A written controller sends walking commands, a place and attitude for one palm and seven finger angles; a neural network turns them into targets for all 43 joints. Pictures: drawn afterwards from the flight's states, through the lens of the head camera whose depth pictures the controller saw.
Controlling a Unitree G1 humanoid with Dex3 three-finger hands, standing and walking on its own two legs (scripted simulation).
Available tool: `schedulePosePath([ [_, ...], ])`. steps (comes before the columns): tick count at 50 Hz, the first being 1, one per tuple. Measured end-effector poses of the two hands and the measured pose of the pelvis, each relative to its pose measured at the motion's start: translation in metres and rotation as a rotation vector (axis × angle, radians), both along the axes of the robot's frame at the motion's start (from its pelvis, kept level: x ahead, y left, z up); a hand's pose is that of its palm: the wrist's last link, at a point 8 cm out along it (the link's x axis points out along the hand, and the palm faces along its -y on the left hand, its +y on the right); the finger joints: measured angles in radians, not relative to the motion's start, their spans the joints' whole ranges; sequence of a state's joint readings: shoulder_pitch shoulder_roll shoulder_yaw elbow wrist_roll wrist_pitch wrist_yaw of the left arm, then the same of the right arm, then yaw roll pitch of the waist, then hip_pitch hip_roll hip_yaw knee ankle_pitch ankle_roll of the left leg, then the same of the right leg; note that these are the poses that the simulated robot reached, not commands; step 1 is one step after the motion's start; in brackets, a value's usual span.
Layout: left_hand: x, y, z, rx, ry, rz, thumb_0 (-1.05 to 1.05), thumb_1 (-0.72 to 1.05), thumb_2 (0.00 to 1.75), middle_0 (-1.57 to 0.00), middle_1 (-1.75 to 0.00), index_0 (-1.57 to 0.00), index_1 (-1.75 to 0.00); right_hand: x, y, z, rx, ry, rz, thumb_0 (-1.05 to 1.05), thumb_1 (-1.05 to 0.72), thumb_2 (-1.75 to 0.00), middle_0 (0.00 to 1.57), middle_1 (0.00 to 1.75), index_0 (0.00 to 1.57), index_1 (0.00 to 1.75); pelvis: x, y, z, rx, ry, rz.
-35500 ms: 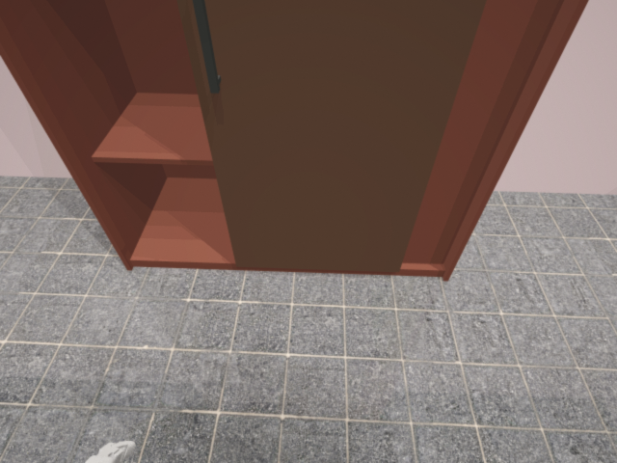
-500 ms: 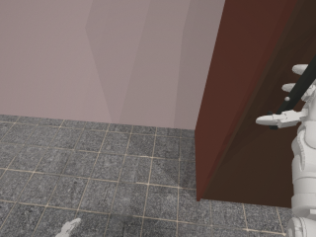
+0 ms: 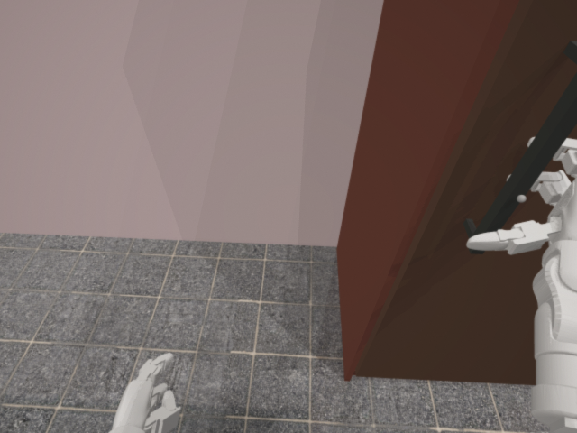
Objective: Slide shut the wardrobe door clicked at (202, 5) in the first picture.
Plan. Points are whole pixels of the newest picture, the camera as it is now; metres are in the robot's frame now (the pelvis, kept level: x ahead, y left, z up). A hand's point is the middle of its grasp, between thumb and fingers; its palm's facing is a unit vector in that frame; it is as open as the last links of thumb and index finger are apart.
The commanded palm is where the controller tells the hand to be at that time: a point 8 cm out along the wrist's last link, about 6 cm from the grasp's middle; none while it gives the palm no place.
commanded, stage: slip the hand off the handle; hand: right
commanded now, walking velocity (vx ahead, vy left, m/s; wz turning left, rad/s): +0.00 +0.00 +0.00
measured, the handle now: (516, 167) +0.40 -0.27 +0.19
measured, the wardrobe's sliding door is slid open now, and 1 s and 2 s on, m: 0.01 0.01 0.01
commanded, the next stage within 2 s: draw the hand back to the body in 0.92 s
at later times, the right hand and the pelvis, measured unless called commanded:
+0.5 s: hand (568, 224) +0.32 -0.31 +0.17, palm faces +0.42 +0.90 -0.16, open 14.7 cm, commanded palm +0.27 -0.35 +0.18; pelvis +0.00 +0.00 +0.00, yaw +1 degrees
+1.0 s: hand out of the picture +0.23 -0.31 +0.18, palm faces +0.45 +0.88 -0.16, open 14.7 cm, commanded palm +0.19 -0.35 +0.18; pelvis -0.01 +0.00 +0.00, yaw -2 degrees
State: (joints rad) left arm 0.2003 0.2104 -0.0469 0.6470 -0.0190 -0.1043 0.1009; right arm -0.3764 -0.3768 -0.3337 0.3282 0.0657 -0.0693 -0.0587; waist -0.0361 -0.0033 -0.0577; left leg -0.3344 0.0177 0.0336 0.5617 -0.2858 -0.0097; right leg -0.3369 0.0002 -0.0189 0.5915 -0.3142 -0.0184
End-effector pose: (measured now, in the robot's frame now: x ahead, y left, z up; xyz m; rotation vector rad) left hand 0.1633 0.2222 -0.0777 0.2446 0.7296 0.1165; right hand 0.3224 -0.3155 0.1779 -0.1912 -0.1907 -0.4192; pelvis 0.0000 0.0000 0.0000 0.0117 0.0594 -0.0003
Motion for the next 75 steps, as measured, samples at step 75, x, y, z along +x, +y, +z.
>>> schedulePosePath([
  [75,0.017,0.004,0.037,-0.030,-0.277,-0.090,0.01,0.90,0.90,-0.20,-0.30,-0.20,-0.30,-0.153,-0.025,-0.010,0.173,0.159,0.266,-0.01,0.55,-0.20,0.25,1.15,0.25,1.15,-0.012,0.006,0.001,0.009,-0.120,-0.021],
])
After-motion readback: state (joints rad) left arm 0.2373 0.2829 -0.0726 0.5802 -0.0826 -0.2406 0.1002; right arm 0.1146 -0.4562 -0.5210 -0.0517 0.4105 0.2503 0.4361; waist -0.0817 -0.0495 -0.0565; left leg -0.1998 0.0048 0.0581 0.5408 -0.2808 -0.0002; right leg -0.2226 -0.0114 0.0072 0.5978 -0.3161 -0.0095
